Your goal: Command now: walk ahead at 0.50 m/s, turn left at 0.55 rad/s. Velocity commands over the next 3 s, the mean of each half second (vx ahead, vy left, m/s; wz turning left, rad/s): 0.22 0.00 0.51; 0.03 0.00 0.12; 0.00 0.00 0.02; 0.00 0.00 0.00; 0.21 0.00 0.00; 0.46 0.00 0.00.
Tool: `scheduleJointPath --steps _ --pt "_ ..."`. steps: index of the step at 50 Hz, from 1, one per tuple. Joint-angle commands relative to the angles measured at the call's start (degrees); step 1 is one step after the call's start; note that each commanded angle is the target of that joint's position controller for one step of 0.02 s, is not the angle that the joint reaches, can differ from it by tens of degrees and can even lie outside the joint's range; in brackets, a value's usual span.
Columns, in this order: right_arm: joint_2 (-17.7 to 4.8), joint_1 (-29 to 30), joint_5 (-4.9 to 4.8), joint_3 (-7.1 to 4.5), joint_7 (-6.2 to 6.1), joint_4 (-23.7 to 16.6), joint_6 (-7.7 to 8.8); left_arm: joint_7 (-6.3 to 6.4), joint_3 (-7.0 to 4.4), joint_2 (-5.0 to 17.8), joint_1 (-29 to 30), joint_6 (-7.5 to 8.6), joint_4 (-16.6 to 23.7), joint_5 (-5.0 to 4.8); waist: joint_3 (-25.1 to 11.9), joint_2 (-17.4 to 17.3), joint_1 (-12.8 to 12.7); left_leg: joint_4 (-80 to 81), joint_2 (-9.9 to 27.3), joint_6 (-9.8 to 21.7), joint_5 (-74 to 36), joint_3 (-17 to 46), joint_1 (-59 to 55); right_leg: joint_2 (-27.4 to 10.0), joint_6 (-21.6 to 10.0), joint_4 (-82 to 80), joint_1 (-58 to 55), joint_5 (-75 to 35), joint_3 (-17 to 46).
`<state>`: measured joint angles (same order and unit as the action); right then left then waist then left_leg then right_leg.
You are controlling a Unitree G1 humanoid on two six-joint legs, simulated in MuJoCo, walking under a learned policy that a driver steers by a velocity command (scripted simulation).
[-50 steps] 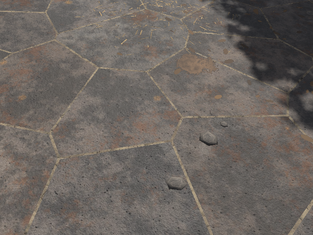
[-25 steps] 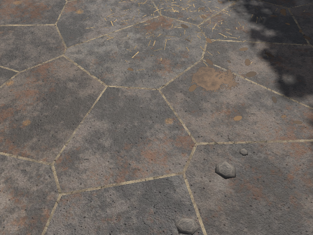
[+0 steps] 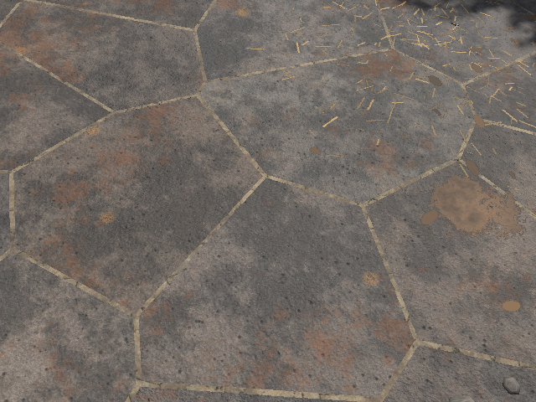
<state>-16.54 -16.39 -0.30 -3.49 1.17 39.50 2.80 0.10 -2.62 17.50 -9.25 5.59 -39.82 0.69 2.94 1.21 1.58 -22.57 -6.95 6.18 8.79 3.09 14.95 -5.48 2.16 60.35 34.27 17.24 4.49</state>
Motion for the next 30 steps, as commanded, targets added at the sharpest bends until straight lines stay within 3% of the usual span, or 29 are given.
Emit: scheduleJointPath --steps 1,4,6,9,11,12,13,14,15,16,17,19,22,26,28,30 --pt "-9.41 2.46 -0.25 -2.58 -1.2 -4.18 1.06 0.43 -0.94 3.71 -0.41 -0.34 3.19 0.5 -3.31 -3.66 -1.73 9.91 13.23 10.29 -13.5 12.42 1.42 0.39 2.36 -8.99 -0.38 -8.81 -1.44" --pt "-10.17 0.18 -0.59 -2.96 -2.09 -2.84 -0.16 0.1 -0.38 2.39 6.34 0.16 4.57 0.51 -3.16 -5.17 0.91 5.72 9.54 6.32 -19.14 8.96 3.79 4.89 2.69 -22.86 -6.58 -20.17 -2.92" --pt "-10.54 -2.07 -0.86 -3.18 -2.48 -1.81 -1.13 -0.38 -0.69 3.12 8.38 0.35 5.17 -0.2 -4.78 -6.29 1.85 3.02 10.04 4.82 -18.35 11.4 1.75 7.14 2.49 -27.03 -9.13 -22.71 -2.35" --pt "-9.27 -1.52 -0.93 -3.08 -3.12 -2.09 -2.23 -0.84 -1.86 5.58 7.21 0.47 5.0 -0.4 -6.15 -7.87 0.27 -3.9 11.49 2.99 -15.99 17.84 -4.09 7.63 0.71 -31.77 -10.43 -18.33 0.57" --pt "-7.73 1.7 -0.92 -2.74 -3.34 -3.63 -2.47 -0.66 -2.59 6.56 2.04 1.01 3.76 0.2 -7.91 -8.17 -3.26 -11.62 9.19 0.15 -14.24 18.74 -4.33 5.96 -1.76 -37.1 -17.43 -23.08 -0.06" --pt "-4.59 1.12 -0.21 -1.73 -3.24 -4.99 -2.21 -0.18 -3.15 9.31 -2.17 1.19 3.77 1.27 -14.14 -3.25 -4.4 -23.31 5.58 -2.51 -4.82 15.46 0.18 -2.39 -5.3 -35.4 -29.51 -36.08 5.86" --pt "-0.5 -10.84 0.55 -0.63 -2.95 -3.78 -2.08 0.27 -3.07 10.94 -3.5 0.35 4.36 2.28 -21.03 11.4 0.55 -39.71 -1.7 -6.33 34.68 10.28 13.97 -17.86 -14.57 -31.14 -46.72 -57.54 21.31" --pt "-6.67 -15.27 -0.83 -1.22 -2.58 -3.54 -2.1 -0.13 -3.64 10.75 -5.22 -0.95 3.25 0.35 -26.06 16.3 0.41 -49.33 1.83 -7.79 33.35 7.83 20.34 -23.42 -19.61 -34.44 -48.55 -40.13 34.26" --pt "-10.61 -9.4 -1.46 -2.55 -2.92 -2.97 -3.06 0.22 -2.67 6.74 -2.47 -1.71 4.95 0.09 -19.83 8.86 -1.79 -53.52 4.46 -9.67 27.43 6.9 23.11 -18.73 -17.47 -37.07 -43.47 -27.83 28.35" --pt "-11.66 -3.88 -1.33 -3.04 -3.34 -4.05 -4.23 0.59 -1.87 4.58 0.13 -2.64 5.26 0.32 -14.86 5.16 -2.61 -53.43 5.77 -10.53 22.96 4.54 24.13 -15.29 -14.98 -38.33 -37.53 -21.24 20.78" --pt "-11.18 -1.47 -1.0 -3.16 -3.7 -4.47 -5.4 0.72 -1.24 3.59 2.35 -3.32 5.4 0.47 -11.12 4.02 -2.4 -52.58 6.87 -11.16 21.01 3.81 22.55 -12.19 -14.2 -39.83 -31.09 -18.91 16.05" --pt "-7.22 -1.55 -0.81 -2.3 -3.75 -5.12 -6.31 0.82 -1.42 4.75 4.57 -3.81 4.29 1.05 -6.64 6.47 -0.54 -46.31 7.57 -11.08 18.89 1.56 16.07 -7.75 -13.65 -43.29 -20.72 -18.21 8.5" --pt "-4.0 -1.93 0.14 -1.15 -3.7 -4.91 -5.65 0.63 -1.66 4.91 4.84 -3.66 2.7 0.68 -8.9 6.76 -0.25 -35.47 7.59 -10.75 18.21 -0.33 10.34 -7.76 -15.71 -42.96 -20.84 -28.01 4.07" --pt "-4.33 0.98 0.24 -0.59 -2.72 -5.2 -5.46 0.32 -2.09 6.52 4.7 -4.5 1.07 -0.5 -10.78 7.25 -1.63 -22.33 8.36 -9.3 12.42 -1.38 3.65 -9.34 -16.56 -42.85 -21.85 -24.19 3.56" --pt "-4.52 0.87 0.31 -0.66 -2.19 -4.8 -5.53 0.09 -1.91 6.7 4.87 -5.0 0.28 -1.04 -9.58 6.73 -0.9 -14.08 7.6 -7.89 7.97 -2.65 -0.55 -8.63 -15.41 -42.09 -20.38 -16.11 3.35" --pt "-4.71 0.32 1.03 -0.7 -1.86 -4.26 -5.38 -0.17 -1.01 4.62 3.57 -5.1 -1.26 -1.56 -7.97 5.32 0.3 -2.82 7.21 -5.25 1.18 -2.51 -8.29 -6.14 -10.93 -39.93 -15.59 -7.64 1.87"
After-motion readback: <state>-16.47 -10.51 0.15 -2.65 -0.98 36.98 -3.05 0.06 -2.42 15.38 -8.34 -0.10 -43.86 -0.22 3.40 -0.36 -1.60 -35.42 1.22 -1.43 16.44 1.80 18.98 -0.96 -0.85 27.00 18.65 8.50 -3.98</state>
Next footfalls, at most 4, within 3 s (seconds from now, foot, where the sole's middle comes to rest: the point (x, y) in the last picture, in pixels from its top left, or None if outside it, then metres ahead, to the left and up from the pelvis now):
0.24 right None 0.33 -0.13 -0.78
0.62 left None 0.22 0.10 -0.78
2.88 left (192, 314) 0.68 0.20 -0.78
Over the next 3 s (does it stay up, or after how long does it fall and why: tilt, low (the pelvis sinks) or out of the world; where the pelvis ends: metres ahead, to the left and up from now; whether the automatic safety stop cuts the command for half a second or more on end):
stays up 0.59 0.08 -0.01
